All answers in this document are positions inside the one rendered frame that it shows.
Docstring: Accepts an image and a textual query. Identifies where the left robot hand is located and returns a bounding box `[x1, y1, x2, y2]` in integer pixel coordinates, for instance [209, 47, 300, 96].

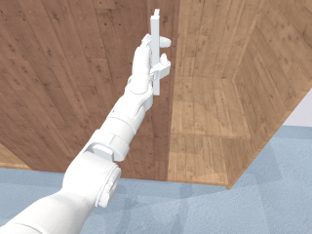
[132, 33, 172, 82]

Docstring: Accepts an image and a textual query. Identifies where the left robot forearm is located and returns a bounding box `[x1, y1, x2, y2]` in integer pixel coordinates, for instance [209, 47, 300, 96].
[62, 73, 153, 186]

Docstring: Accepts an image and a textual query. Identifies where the handle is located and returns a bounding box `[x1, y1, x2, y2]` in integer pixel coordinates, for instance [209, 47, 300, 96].
[150, 9, 160, 96]

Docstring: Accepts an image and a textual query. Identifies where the wardrobe door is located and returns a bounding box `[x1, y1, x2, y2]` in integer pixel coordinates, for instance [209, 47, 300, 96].
[0, 143, 25, 165]
[0, 0, 180, 182]

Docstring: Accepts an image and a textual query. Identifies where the left robot upper arm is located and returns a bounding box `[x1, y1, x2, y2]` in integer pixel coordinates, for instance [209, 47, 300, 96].
[0, 151, 122, 234]

